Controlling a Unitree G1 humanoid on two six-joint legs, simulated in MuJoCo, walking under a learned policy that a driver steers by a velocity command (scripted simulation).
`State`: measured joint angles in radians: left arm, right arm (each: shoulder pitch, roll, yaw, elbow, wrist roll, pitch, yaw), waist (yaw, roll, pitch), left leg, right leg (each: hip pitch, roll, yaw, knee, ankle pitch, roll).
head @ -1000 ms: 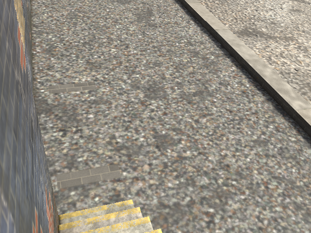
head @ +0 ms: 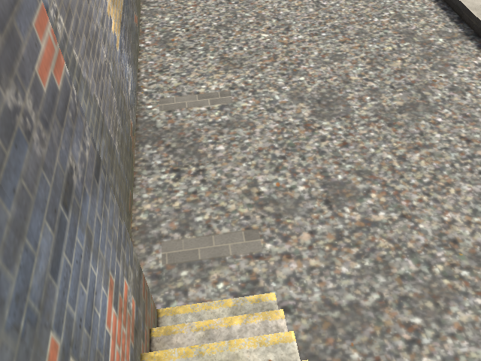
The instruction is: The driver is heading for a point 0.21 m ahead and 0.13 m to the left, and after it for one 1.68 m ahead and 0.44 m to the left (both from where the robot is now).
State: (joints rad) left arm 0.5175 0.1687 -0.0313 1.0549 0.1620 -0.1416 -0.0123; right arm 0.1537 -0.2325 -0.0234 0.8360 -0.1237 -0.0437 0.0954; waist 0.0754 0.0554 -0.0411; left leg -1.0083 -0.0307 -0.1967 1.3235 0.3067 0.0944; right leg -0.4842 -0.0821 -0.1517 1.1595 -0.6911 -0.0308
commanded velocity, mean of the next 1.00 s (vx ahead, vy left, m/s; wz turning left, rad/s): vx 0.13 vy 0.00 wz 0.50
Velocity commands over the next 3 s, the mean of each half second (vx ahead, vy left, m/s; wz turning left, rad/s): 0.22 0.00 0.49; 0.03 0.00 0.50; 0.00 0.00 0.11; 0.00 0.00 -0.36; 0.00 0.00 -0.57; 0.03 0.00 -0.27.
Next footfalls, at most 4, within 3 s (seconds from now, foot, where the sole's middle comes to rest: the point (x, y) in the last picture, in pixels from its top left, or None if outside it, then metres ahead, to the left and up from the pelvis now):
0.48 left None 0.35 0.21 -1.08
0.68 left None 0.45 0.23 -1.12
0.78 right None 0.66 0.14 -1.33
1.06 left None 0.79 0.40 -1.55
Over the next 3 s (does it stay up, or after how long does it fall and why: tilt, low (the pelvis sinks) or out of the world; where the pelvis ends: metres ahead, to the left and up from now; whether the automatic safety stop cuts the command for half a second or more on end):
stays up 1.04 0.40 -1.02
